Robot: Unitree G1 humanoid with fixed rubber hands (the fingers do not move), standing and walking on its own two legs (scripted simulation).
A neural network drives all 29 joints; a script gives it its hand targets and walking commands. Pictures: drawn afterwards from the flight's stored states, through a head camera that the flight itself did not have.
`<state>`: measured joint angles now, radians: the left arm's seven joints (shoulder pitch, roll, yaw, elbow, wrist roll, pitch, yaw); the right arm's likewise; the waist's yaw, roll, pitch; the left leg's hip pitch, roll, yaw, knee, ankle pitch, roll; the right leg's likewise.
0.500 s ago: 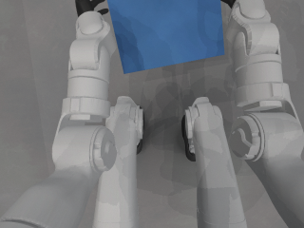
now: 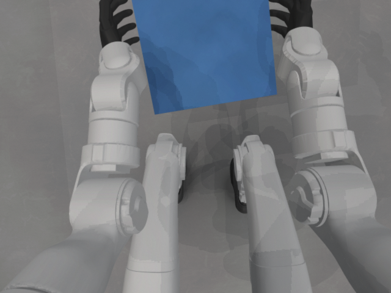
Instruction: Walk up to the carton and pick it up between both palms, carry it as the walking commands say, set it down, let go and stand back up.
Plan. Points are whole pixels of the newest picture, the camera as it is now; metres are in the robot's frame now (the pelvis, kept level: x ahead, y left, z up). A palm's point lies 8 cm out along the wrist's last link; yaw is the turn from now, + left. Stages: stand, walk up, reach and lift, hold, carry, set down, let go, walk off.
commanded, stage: reach and lift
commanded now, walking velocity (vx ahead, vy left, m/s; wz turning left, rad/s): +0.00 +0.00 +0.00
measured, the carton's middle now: (202, 25) +0.56 +0.01 -0.15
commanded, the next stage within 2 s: none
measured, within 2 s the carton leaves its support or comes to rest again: neither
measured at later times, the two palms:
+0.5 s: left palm (96, 43) +0.47 +0.16 +0.00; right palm (315, 20) +0.49 -0.13 +0.00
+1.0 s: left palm (55, 26) +0.46 +0.16 +0.09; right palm out of the picture +0.47 -0.13 +0.09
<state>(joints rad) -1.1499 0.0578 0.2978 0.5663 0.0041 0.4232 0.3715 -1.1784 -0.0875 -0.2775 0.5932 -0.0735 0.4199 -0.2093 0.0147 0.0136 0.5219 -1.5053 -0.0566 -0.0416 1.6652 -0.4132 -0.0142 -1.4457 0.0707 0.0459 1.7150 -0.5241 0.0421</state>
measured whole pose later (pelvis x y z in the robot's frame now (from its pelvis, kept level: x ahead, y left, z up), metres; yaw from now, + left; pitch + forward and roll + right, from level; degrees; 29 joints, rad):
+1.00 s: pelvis +0.02 +0.00 +0.11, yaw +0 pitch +9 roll -1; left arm -0.88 -0.05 0.32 0.55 0.08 0.43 0.35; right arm -0.92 0.00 -0.29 0.62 -0.13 0.41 -0.17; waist 0.01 0.02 0.33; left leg -1.07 -0.05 -0.06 1.24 -0.33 -0.01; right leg -1.02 0.06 0.06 1.28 -0.42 0.03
